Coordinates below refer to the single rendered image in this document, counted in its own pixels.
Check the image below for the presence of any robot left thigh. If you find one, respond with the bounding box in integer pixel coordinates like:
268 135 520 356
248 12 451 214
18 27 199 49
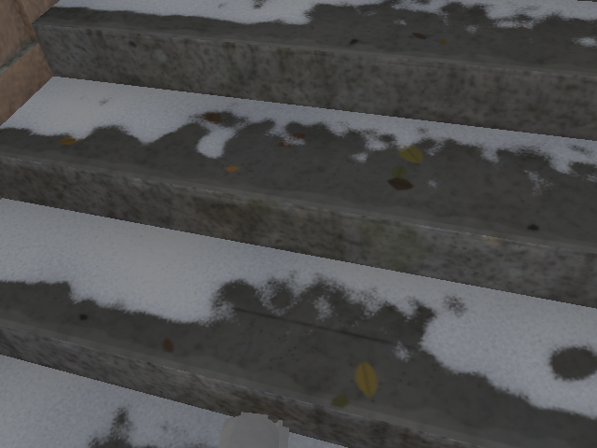
218 412 289 448

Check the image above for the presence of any robot left shin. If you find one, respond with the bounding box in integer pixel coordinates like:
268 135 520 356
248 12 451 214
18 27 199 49
218 417 233 447

